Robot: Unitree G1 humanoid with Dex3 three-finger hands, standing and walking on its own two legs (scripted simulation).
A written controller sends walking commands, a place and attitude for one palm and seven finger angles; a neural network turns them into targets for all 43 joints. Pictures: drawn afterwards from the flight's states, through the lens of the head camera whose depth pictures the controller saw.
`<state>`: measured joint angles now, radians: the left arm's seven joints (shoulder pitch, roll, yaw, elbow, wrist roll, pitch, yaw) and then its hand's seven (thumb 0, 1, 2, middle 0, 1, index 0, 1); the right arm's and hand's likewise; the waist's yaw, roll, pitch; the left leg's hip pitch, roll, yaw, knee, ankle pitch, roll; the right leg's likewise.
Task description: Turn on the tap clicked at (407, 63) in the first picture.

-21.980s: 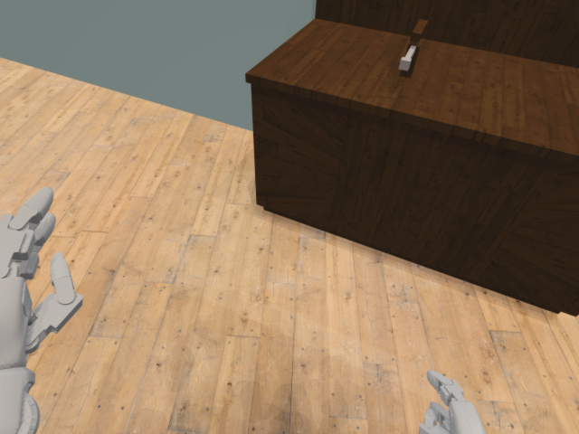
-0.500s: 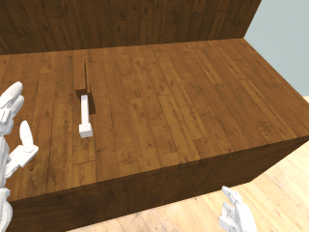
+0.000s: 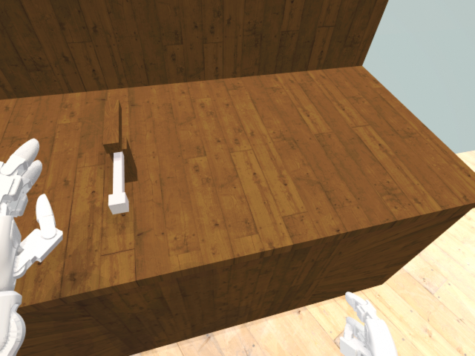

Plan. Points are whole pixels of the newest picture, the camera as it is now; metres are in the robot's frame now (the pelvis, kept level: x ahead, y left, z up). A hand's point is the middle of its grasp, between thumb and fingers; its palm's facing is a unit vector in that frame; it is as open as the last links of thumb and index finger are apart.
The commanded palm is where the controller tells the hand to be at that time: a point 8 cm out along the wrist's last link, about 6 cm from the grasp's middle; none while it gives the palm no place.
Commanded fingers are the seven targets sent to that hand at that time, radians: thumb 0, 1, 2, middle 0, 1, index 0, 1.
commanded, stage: shuffle to correct the standing spot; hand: left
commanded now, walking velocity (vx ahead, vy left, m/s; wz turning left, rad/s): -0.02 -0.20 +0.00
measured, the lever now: (118, 203) +0.35 +0.25 +0.04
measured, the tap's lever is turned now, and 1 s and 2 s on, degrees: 0 0 0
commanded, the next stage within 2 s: come to a stop and stand still in 0.88 s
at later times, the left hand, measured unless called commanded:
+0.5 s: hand (109, 234) +0.23 +0.19 +0.15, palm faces +0.30 -0.87 -0.39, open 7.4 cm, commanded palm +0.17 +0.23 +0.17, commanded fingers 0.00 0.90 0.90 -0.20 -0.30 -0.20 -0.30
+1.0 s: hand (116, 237) +0.22 +0.18 +0.16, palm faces +0.30 -0.86 -0.40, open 7.4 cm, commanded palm +0.16 +0.22 +0.17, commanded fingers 0.00 0.90 0.90 -0.20 -0.30 -0.20 -0.30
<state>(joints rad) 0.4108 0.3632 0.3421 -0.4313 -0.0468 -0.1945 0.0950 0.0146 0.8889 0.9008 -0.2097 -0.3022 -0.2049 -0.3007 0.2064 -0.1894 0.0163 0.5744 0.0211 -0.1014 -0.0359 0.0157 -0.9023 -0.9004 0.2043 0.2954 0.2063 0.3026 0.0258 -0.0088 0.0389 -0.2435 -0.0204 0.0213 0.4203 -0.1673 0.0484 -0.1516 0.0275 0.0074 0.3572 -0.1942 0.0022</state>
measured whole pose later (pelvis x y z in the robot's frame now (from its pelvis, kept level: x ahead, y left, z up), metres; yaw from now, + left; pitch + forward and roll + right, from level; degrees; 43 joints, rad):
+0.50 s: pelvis +0.00 -0.05 -0.01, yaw -1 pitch +1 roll -2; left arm 0.46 0.39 0.36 -0.51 -0.09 -0.15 0.07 0.01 0.89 0.90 -0.21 -0.30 -0.21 -0.30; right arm 0.20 -0.20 -0.01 0.55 0.02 -0.08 -0.04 0.02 -0.90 -0.90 0.20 0.30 0.21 0.30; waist 0.01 0.00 0.05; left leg -0.30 0.06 0.00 0.51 -0.21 -0.02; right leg -0.20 0.11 -0.01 0.41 -0.22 -0.07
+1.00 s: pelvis +0.00 -0.06 -0.01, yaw +0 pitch +0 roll -1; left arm 0.47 0.41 0.37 -0.54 -0.10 -0.15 0.07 0.01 0.89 0.90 -0.21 -0.30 -0.21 -0.30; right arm 0.21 -0.19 -0.01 0.56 0.02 -0.07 -0.04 0.02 -0.90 -0.90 0.20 0.30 0.21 0.30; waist 0.00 0.00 0.05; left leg -0.32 0.07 -0.02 0.53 -0.22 -0.04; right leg -0.22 0.12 -0.02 0.45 -0.24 -0.08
